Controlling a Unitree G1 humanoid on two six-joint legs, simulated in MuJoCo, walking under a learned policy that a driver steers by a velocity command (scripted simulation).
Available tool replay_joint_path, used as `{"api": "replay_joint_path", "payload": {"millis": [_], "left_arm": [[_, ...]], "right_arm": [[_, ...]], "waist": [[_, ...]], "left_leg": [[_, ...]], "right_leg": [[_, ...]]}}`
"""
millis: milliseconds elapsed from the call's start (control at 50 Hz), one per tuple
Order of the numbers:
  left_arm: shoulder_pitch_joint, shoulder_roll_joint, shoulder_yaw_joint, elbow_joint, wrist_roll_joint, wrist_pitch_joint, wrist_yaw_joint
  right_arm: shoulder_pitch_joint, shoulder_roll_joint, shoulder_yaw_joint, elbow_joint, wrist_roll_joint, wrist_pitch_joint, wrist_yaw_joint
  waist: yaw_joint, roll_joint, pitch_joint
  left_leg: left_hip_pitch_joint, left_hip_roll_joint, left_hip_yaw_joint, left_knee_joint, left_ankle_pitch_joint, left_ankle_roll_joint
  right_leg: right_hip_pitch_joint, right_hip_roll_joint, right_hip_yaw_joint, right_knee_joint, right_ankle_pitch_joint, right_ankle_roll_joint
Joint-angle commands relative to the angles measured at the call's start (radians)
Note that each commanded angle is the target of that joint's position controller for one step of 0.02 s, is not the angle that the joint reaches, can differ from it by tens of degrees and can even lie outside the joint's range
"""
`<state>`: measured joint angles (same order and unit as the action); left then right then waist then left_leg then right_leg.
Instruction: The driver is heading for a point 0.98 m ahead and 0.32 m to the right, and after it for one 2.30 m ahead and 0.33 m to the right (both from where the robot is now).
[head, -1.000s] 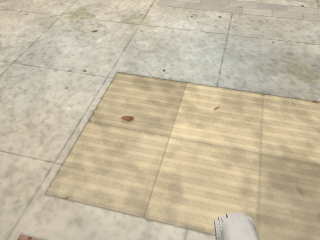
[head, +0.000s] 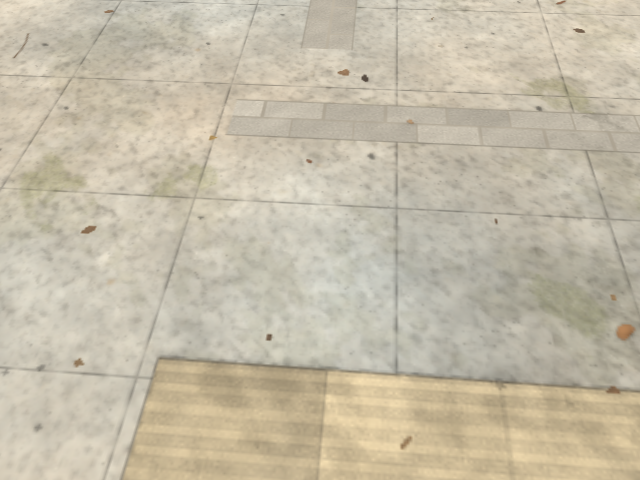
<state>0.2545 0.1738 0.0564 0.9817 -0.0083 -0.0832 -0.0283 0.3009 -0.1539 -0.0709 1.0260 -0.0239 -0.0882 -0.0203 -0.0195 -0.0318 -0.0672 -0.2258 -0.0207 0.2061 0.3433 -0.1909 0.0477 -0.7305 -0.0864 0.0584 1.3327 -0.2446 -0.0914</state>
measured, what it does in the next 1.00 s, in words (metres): walks ahead, turning right: right foot, then left foot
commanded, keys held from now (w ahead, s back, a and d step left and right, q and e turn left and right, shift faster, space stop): w+e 0.70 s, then w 0.30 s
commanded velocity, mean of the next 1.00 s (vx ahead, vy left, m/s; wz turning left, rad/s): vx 0.50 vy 0.00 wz -0.49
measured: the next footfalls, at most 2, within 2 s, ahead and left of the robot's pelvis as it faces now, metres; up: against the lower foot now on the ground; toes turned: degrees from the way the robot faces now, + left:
right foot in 0.30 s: +0.31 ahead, -0.16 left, +0.00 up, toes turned -14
left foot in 0.76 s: +0.63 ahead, -0.05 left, +0.00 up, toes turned -29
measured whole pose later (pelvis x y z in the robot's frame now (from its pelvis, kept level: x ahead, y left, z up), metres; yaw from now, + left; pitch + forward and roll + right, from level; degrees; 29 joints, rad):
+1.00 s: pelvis +0.55 -0.13 +0.00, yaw -29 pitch +3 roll +1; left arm 0.18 0.26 0.09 0.66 -0.01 -0.06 0.01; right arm 0.31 -0.23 -0.07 0.83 -0.01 -0.10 0.01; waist -0.05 -0.04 -0.01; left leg -0.25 -0.04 0.02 0.39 -0.20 0.04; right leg -0.64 -0.06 0.05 1.11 -0.30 -0.02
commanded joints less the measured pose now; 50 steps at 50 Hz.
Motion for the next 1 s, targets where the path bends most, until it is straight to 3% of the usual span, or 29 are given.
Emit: {"api": "replay_joint_path", "payload": {"millis": [20, 40, 80, 160, 220, 260, 280, 300, 320, 340, 360, 380, 400, 420, 460, 540, 600, 680, 720, 740, 760, 780, 800, 820, 840, 860, 880, 940, 1000], "left_arm": [[-0.054, 0.047, 0.015, -0.121, -0.049, 0.024, 0.058], [-0.066, 0.041, 0.015, -0.136, -0.031, 0.027, 0.055], [-0.114, 0.034, 0.012, -0.165, -0.019, 0.031, 0.036], [-0.27, 0.034, 0.007, -0.219, -0.017, 0.038, 0.005], [-0.347, 0.056, 0.01, -0.263, -0.013, 0.048, -0.002], [-0.289, 0.094, 0.031, -0.273, -0.012, 0.063, -0.003], [-0.175, 0.123, 0.05, -0.253, -0.014, 0.062, -0.006], [0.008, 0.203, 0.09, -0.2, -0.018, 0.06, 0.002], [0.156, 0.326, 0.124, -0.17, -0.013, 0.066, 0.024], [0.127, 0.379, 0.12, -0.192, -0.01, 0.051, 0.019], [0.153, 0.301, 0.096, -0.205, 0.004, 0.049, 0.018], [0.114, 0.245, 0.083, -0.204, 0.007, 0.043, 0.023], [0.025, 0.206, 0.069, -0.228, -0.003, 0.035, 0.022], [-0.044, 0.178, 0.059, -0.244, -0.01, 0.029, 0.021], [-0.061, 0.155, 0.051, -0.253, -0.005, 0.02, 0.025], [-0.029, 0.217, 0.069, -0.27, -0.009, 0.014, 0.051], [0.017, 0.227, 0.076, -0.275, -0.014, 0.018, 0.051], [0.087, 0.204, 0.077, -0.271, -0.023, 0.026, 0.047], [0.082, 0.205, 0.079, -0.28, -0.015, 0.03, 0.052], [0.073, 0.185, 0.072, -0.288, -0.013, 0.03, 0.053], [0.059, 0.147, 0.059, -0.302, -0.009, 0.023, 0.05], [0.068, 0.099, 0.04, -0.326, 0.011, 0.018, 0.049], [0.248, 0.082, 0.037, -0.327, -0.034, 0.006, 0.047], [0.216, 0.178, 0.051, -0.298, -0.041, 0.005, 0.05], [0.078, 0.215, 0.059, -0.322, -0.03, 0.007, 0.048], [-0.002, 0.198, 0.055, -0.344, -0.013, 0.006, 0.051], [-0.042, 0.182, 0.055, -0.364, 0.002, 0.004, 0.051], [-0.014, 0.136, 0.046, -0.371, -0.002, 0.009, 0.044], [-0.1, 0.106, 0.026, -0.397, 0.005, 0.009, 0.039]], "right_arm": [[-0.118, -0.099, 0.0, -0.079, 0.015, -0.031, 0.0], [-0.097, -0.109, -0.001, -0.071, 0.009, -0.027, -0.007], [-0.084, -0.14, -0.005, -0.071, 0.0, -0.026, -0.02], [0.017, -0.187, -0.021, -0.067, 0.018, -0.022, -0.031], [0.044, -0.221, -0.039, -0.07, 0.03, 0.005, -0.032], [0.01, -0.253, -0.044, -0.08, 0.046, 0.011, -0.036], [-0.021, -0.272, -0.047, -0.085, 0.053, 0.018, -0.037], [-0.029, -0.26, -0.04, -0.097, 0.047, 0.022, -0.035], [-0.046, -0.209, -0.023, -0.145, 0.013, 0.014, -0.031], [0.003, -0.105, 0.013, -0.214, 0.014, -0.028, -0.01], [-0.113, -0.177, -0.003, -0.228, 0.054, -0.071, 0.01], [-0.162, -0.182, -0.001, -0.245, 0.074, -0.085, 0.018], [-0.178, -0.182, 0.0, -0.245, 0.054, -0.087, 0.012], [-0.173, -0.206, -0.015, -0.248, 0.032, -0.073, 0.005], [-0.169, -0.194, -0.02, -0.275, 0.022, -0.039, 0.007], [-0.288, -0.145, -0.003, -0.335, 0.006, -0.025, -0.002], [-0.387, -0.132, 0.008, -0.359, 0.019, -0.028, 0.006], [-0.433, -0.181, -0.008, -0.393, 0.04, -0.038, 0.023], [-0.383, -0.202, -0.02, -0.387, 0.04, -0.052, 0.034], [-0.309, -0.213, -0.029, -0.366, 0.033, -0.057, 0.036], [-0.193, -0.245, -0.044, -0.344, 0.016, -0.063, 0.035], [-0.02, -0.307, -0.058, -0.324, 0.004, -0.062, 0.032], [0.045, -0.361, -0.075, -0.282, -0.002, -0.053, 0.043], [0.014, -0.26, -0.054, -0.306, 0.025, -0.045, 0.041], [-0.032, -0.204, -0.039, -0.316, 0.031, -0.035, 0.033], [-0.075, -0.199, -0.03, -0.323, 0.018, -0.026, 0.031], [-0.1, -0.186, -0.025, -0.317, 0.011, -0.023, 0.033], [-0.089, -0.159, -0.013, -0.292, 0.015, -0.028, 0.033], [-0.057, -0.215, -0.027, -0.268, 0.026, -0.022, 0.022]], "waist": [[0.07, 0.057, 0.067], [0.069, 0.071, 0.075], [0.069, 0.1, 0.084], [-0.001, 0.051, 0.102], [-0.026, 0.074, 0.128], [0.018, 0.115, 0.098], [0.087, 0.129, 0.046], [0.161, 0.104, -0.052], [0.179, -0.059, -0.134], [0.08, -0.269, -0.305], [0.141, -0.126, -0.304], [0.13, -0.083, -0.193], [0.078, 0.033, -0.111], [0.036, 0.036, -0.067], [-0.006, 0.032, -0.028], [0.007, 0.012, 0.018], [0.058, -0.05, 0.026], [0.086, -0.069, 0.027], [0.055, -0.095, 0.02], [0.018, -0.104, -0.005], [-0.034, -0.092, -0.078], [-0.088, 0.052, -0.217], [-0.01, 0.446, -0.299], [-0.043, 0.299, -0.202], [-0.073, 0.18, -0.082], [-0.053, 0.088, -0.027], [-0.03, 0.074, 0.017], [0.022, 0.126, 0.011], [0.01, 0.104, 0.021]], "left_leg": [[-0.022, 0.327, -0.177, -0.211, 0.149, 0.115], [-0.031, 0.314, -0.145, -0.21, 0.157, 0.113], [-0.059, 0.273, -0.067, -0.204, 0.167, 0.099], [0.102, 0.286, -0.019, -0.179, 0.195, 0.081], [0.259, 0.321, 0.006, -0.092, 0.391, 0.063], [0.284, 0.333, 0.028, 0.041, 0.757, 0.05], [0.281, 0.313, 0.055, 0.193, 0.9, 0.033], [0.184, 0.262, 0.069, 0.434, 0.846, 0.001], [-0.135, 0.189, 0.066, 0.797, 0.332, -0.052], [-0.509, -0.029, -0.146, 1.126, -0.351, -0.101], [-0.64, 0.013, -0.292, 1.196, -0.303, -0.074], [-0.705, 0.06, -0.279, 1.17, -0.229, -0.046], [-0.656, 0.112, -0.28, 1.087, -0.159, -0.039], [-0.569, 0.147, -0.278, 0.992, -0.116, -0.048], [-0.47, 0.161, -0.279, 0.894, -0.105, -0.064], [-0.416, 0.114, -0.237, 0.568, 0.069, -0.105], [-0.319, 0.053, -0.225, 0.33, 0.237, -0.107], [-0.288, 0.031, -0.263, 0.203, 0.193, -0.08], [-0.221, 0.023, -0.252, 0.157, 0.143, -0.05], [-0.127, 0.008, -0.229, 0.126, 0.132, -0.027], [0.043, 0.062, -0.269, 0.144, 0.136, 0.015], [0.302, 0.243, -0.474, 0.155, 0.144, 0.077], [0.541, 0.427, -0.99, -0.004, -0.11, 0.261], [0.512, 0.418, -1.025, -0.048, -0.335, 0.252], [0.395, 0.374, -0.851, -0.046, -0.31, 0.211], [0.263, 0.336, -0.736, -0.053, -0.177, 0.192], [0.166, 0.299, -0.656, -0.065, -0.053, 0.188], [0.08, 0.241, -0.516, -0.099, 0.158, 0.182], [0.07, 0.241, -0.431, -0.129, 0.264, 0.189]], "right_leg": [[-0.114, -0.078, 0.056, -0.052, 0.074, 0.055], [-0.116, -0.075, 0.04, -0.088, 0.129, 0.065], [-0.064, -0.075, 0.0, -0.226, 0.237, 0.062], [-0.016, -0.051, -0.069, -0.51, 0.271, 0.033], [-0.011, -0.007, -0.131, -0.625, 0.132, 0.005], [0.129, 0.065, -0.199, -0.658, 0.038, -0.024], [0.274, 0.113, -0.225, -0.717, 0.053, -0.049], [0.545, 0.158, -0.201, -0.764, 0.111, -0.089], [0.852, -0.039, 0.112, -0.755, 0.247, -0.155], [1.152, -0.246, 0.708, -0.98, 0.054, -0.368], [1.164, -0.239, 0.713, -1.068, 0.024, -0.317], [1.073, -0.212, 0.554, -1.042, 0.087, -0.269], [0.898, -0.171, 0.431, -1.039, 0.174, -0.23], [0.743, -0.138, 0.334, -1.043, 0.259, -0.21], [0.586, -0.099, 0.284, -1.078, 0.301, -0.207], [0.453, -0.022, 0.165, -1.088, 0.359, -0.176], [0.419, 0.01, 0.148, -1.061, 0.269, -0.147], [0.517, -0.044, 0.274, -0.968, 0.135, -0.131], [0.55, -0.055, 0.314, -0.903, 0.124, -0.111], [0.553, -0.025, 0.306, -0.84, 0.194, -0.092], [0.512, 0.027, 0.259, -0.686, 0.267, -0.057], [0.365, 0.099, 0.158, -0.375, 0.061, -0.012], [0.033, 0.195, 0.108, -0.096, -0.334, 0.048], [-0.096, 0.137, 0.151, 0.03, -0.3, 0.06], [-0.131, 0.105, 0.128, 0.055, -0.201, 0.06], [-0.092, 0.07, 0.094, 0.032, -0.129, 0.056], [-0.064, 0.043, 0.085, -0.026, -0.089, 0.053], [0.018, 0.001, 0.042, -0.149, -0.078, 0.06], [0.01, -0.019, 0.003, -0.34, 0.001, 0.082]]}}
